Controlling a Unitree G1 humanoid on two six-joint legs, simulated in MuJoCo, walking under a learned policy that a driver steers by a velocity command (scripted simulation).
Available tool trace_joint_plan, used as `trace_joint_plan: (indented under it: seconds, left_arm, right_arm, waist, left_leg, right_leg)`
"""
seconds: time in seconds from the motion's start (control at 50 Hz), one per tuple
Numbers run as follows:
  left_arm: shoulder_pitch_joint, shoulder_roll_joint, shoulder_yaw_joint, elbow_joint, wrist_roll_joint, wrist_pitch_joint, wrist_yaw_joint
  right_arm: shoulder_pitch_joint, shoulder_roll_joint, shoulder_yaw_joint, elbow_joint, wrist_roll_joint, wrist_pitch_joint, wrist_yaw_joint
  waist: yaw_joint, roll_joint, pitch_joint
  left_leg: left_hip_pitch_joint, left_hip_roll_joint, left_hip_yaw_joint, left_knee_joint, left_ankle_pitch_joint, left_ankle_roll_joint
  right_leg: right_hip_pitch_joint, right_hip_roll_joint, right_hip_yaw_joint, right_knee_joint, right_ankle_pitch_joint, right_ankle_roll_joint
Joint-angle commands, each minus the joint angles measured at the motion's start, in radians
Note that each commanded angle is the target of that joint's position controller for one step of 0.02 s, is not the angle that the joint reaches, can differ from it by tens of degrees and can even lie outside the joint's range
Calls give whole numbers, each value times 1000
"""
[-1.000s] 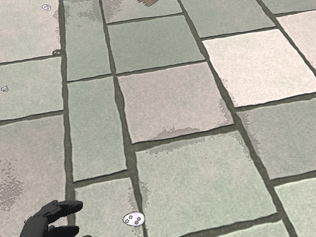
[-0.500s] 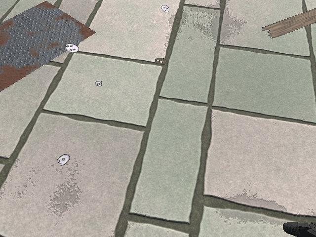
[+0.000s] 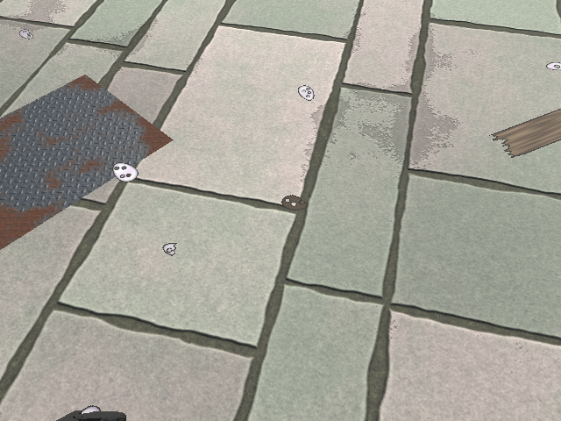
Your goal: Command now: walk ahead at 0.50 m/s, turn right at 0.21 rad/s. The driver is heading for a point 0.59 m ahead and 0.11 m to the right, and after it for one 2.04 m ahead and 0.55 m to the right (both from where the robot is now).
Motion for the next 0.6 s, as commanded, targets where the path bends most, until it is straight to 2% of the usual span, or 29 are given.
trace_joint_plan:
  seconds: [0.02, 0.04, 0.06, 0.08, 0.12, 0.16, 0.2, 0.26, 0.32, 0.36, 0.4, 0.42, 0.44, 0.46, 0.48, 0.5, 0.52, 0.54, 0.56, 0.58, 0.6]
  left_arm:
    - [284, 178, 59, 5, -30, 6, 0]
    - [233, 152, 51, -13, -14, 14, 6]
    - [197, 142, 47, -19, -2, 19, 8]
    - [177, 124, 40, -26, 3, 19, 12]
    - [167, 121, 39, -33, 2, 23, 21]
    - [181, 139, 45, -26, -6, 24, 32]
    - [203, 164, 55, -15, -12, 28, 45]
    - [250, 172, 60, 5, -19, 41, 58]
    - [307, 168, 61, 25, -25, 55, 65]
    - [316, 163, 62, 28, -26, 64, 69]
    - [297, 168, 67, 23, -23, 71, 71]
    - [279, 155, 64, 17, -22, 73, 70]
    - [265, 117, 50, 2, -14, 71, 64]
    - [284, 56, 29, -22, 11, 67, 64]
    - [425, 26, 16, -48, -26, 58, 62]
    - [393, 133, 36, -15, -38, 60, 66]
    - [286, 172, 50, -28, -31, 66, 64]
    - [241, 156, 50, -36, -22, 70, 64]
    - [210, 143, 53, -49, -13, 70, 60]
    - [214, 123, 52, -55, -18, 74, 53]
    - [215, 102, 49, -60, -23, 79, 49]
  right_arm:
    - [14, -126, -12, -110, 15, -51, 8]
    - [-83, -128, -10, -132, 26, -64, 14]
    - [-137, -116, -8, -145, 10, -73, 16]
    - [-141, -113, -14, -148, -11, -75, 14]
    - [-115, -89, -11, -148, -21, -72, 14]
    - [-128, -69, -5, -153, -21, -63, 10]
    - [-202, -48, 4, -171, -19, -60, 6]
    - [-311, -27, 13, -189, -12, -68, 14]
    - [-388, -38, 9, -205, 2, -79, 25]
    - [-400, -58, 0, -209, 6, -86, 31]
    - [-357, -83, -14, -199, 9, -93, 30]
    - [-282, -101, -26, -179, 7, -97, 25]
    - [-167, -134, -41, -162, -6, -100, 17]
    - [-5, -195, -56, -147, -11, -93, 7]
    - [28, -235, -66, -110, -12, -77, 17]
    - [-16, -130, -46, -132, 3, -73, 20]
    - [-54, -81, -33, -134, 4, -69, 16]
    - [-95, -71, -26, -132, -4, -66, 18]
    - [-119, -54, -21, -120, -8, -65, 18]
    - [-131, -49, -18, -113, -15, -67, 17]
    - [-135, -46, -19, -105, -13, -71, 17]
  waist:
    - [133, -192, -232]
    - [135, -102, -127]
    - [114, -32, -42]
    - [86, -26, -29]
    - [54, -77, -39]
    - [50, -83, -34]
    - [69, -75, -14]
    - [108, -88, -6]
    - [132, -92, -7]
    - [124, -102, -8]
    - [89, -129, -13]
    - [45, -129, -45]
    - [-13, -104, -144]
    - [-62, 39, -299]
    - [16, 370, -362]
    - [-7, 208, -247]
    - [-29, 112, -125]
    - [-10, 46, -62]
    - [6, 49, -17]
    - [26, 82, -6]
    - [32, 100, -2]
  left_leg:
    - [-658, 23, -47, 581, -51, -23]
    - [-671, 63, -27, 558, 26, -14]
    - [-662, 92, -9, 482, 79, -13]
    - [-613, 120, -10, 401, 126, -18]
    - [-544, 127, 6, 309, 156, -44]
    - [-534, 119, 30, 221, 175, -74]
    - [-520, 106, 38, 83, 285, -96]
    - [-435, 65, 41, -109, 471, -108]
    - [-381, 35, 29, -202, 522, -101]
    - [-358, 30, 8, -254, 481, -84]
    - [-291, 34, 7, -284, 410, -54]
    - [-177, 37, 22, -327, 414, -26]
    - [29, 111, -24, -313, 404, 22]
    - [295, 294, -217, -289, 353, 82]
    - [499, 481, -662, -385, 119, 230]
    - [409, 460, -652, -425, -49, 201]
    - [288, 411, -477, -438, 8, 161]
    - [177, 367, -362, -461, 147, 145]
    - [104, 334, -281, -484, 241, 143]
    - [48, 309, -209, -509, 295, 134]
    - [20, 296, -160, -533, 327, 138]
  right_leg:
    - [761, -371, 769, -268, -302, -268]
    - [636, -331, 642, -279, -266, -234]
    - [511, -289, 551, -299, -159, -218]
    - [445, -256, 494, -312, -57, -206]
    - [385, -211, 432, -336, 73, -210]
    - [336, -196, 381, -347, 157, -220]
    - [291, -171, 335, -352, 183, -205]
    - [243, -130, 301, -333, 159, -162]
    - [269, -145, 351, -291, 114, -146]
    - [325, -164, 410, -246, 83, -133]
    - [352, -178, 452, -190, 116, -116]
    - [336, -151, 440, -125, 168, -95]
    - [276, -103, 396, 39, 174, -65]
    - [131, -19, 291, 326, -84, -27]
    - [-203, 62, 201, 589, -491, 16]
    - [-297, -27, 220, 695, -431, 31]
    - [-312, -54, 191, 709, -334, 39]
    - [-280, -85, 168, 692, -265, 50]
    - [-268, -109, 164, 652, -224, 56]
    - [-229, -132, 156, 631, -199, 57]
    - [-213, -141, 140, 613, -186, 61]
